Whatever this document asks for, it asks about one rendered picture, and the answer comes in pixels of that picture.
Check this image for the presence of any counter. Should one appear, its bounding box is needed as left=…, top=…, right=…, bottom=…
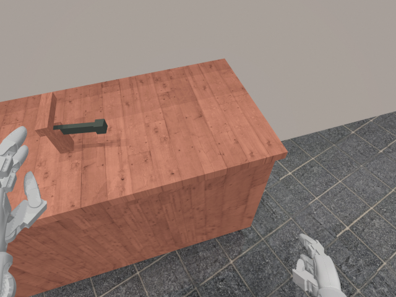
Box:
left=0, top=58, right=288, bottom=297

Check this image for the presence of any tap lever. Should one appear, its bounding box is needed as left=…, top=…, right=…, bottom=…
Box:
left=53, top=119, right=108, bottom=135

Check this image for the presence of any robot right hand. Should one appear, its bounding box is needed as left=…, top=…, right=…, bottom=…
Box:
left=293, top=233, right=342, bottom=296

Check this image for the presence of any robot left hand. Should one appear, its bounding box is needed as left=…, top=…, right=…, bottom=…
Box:
left=0, top=126, right=47, bottom=252

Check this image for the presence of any left robot forearm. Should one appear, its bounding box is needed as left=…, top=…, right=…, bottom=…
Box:
left=0, top=252, right=17, bottom=297

